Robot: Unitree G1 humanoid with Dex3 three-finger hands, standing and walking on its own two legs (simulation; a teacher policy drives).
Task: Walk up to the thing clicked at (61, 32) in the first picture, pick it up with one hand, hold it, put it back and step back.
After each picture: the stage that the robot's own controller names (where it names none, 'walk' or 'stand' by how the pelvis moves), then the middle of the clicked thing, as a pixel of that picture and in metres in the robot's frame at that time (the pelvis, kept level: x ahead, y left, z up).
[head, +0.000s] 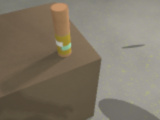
stand; (62, 32) +0.62 +0.10 +0.05
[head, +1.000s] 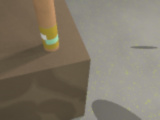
walk; (47, 24) +0.57 +0.16 +0.09
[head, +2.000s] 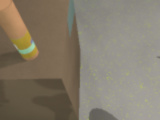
walk; (18, 33) +0.51 +0.26 +0.08
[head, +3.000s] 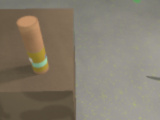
stand; (35, 48) +0.51 +0.20 +0.06
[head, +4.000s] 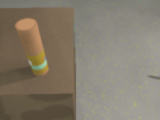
stand; (34, 50) +0.50 +0.20 +0.05
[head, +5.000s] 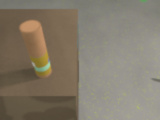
stand; (38, 52) +0.49 +0.18 +0.05
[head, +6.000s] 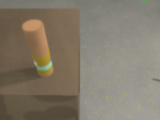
stand; (40, 51) +0.49 +0.18 +0.05
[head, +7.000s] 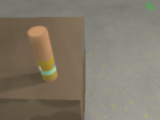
rise first; (44, 56) +0.49 +0.18 +0.05
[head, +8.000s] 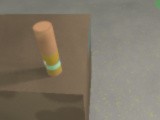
go down; (49, 51) +0.51 +0.17 +0.05
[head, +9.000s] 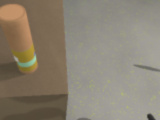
go down; (21, 44) +0.47 +0.17 +0.07
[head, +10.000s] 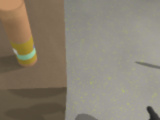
approach; (20, 36) +0.49 +0.17 +0.08
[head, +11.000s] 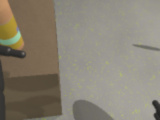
close; (0, 17) +0.51 +0.19 +0.12
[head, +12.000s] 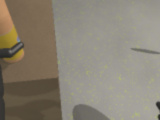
lift; (0, 28) +0.49 +0.19 +0.12
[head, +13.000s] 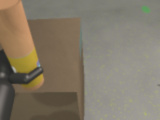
lift; (20, 50) +0.32 +0.16 +0.24
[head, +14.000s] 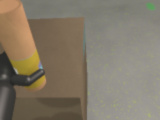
hold; (22, 52) +0.33 +0.16 +0.23
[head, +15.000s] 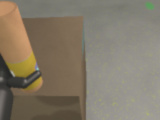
hold; (18, 54) +0.32 +0.17 +0.23
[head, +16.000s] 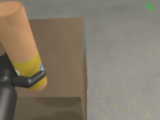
hold; (24, 54) +0.32 +0.16 +0.23
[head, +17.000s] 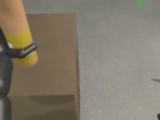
crouch; (16, 28) +0.42 +0.18 +0.23
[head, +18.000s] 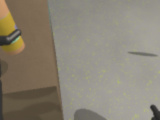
lower; out of the picture +0.52 +0.18 +0.16
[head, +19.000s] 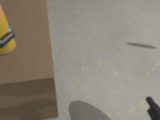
lower; out of the picture +0.52 +0.19 +0.13
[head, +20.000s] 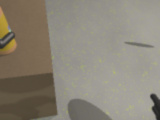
lower; out of the picture +0.52 +0.19 +0.13
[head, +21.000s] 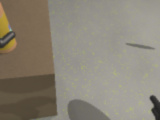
lower; out of the picture +0.52 +0.19 +0.13
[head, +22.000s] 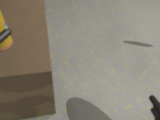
rest; out of the picture +0.53 +0.19 +0.13
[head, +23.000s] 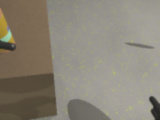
withdraw; out of the picture +0.51 +0.19 +0.13
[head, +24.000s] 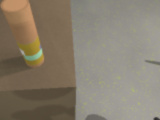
sink last; (27, 37) +0.48 +0.17 +0.10
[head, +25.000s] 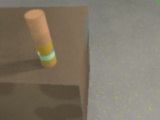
stand; (42, 41) +0.53 +0.19 +0.09
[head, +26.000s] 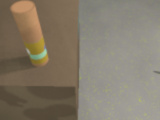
stand; (32, 38) +0.50 +0.18 +0.10
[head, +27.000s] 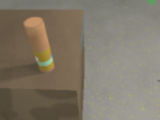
stand; (41, 47) +0.53 +0.19 +0.05
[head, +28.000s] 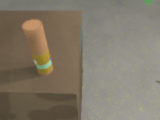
stand; (39, 50) +0.51 +0.19 +0.05
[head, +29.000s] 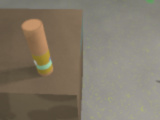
stand; (39, 50) +0.50 +0.18 +0.05
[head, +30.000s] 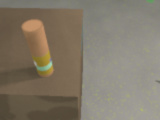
stand; (40, 51) +0.49 +0.18 +0.05
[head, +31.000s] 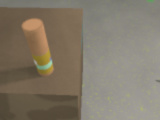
stand; (40, 50) +0.50 +0.18 +0.05
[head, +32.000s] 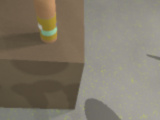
walk; (46, 14) +0.58 +0.13 +0.07
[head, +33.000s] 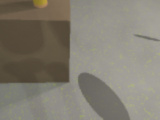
walk; out of the picture +0.80 +0.23 +0.07
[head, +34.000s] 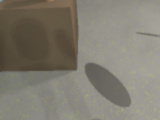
stand; out of the picture +1.13 +0.28 +0.07
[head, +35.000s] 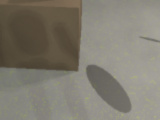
stand; out of the picture +1.10 +0.17 +0.06
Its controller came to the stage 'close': yes
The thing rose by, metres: 0.20
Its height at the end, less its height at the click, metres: +0.00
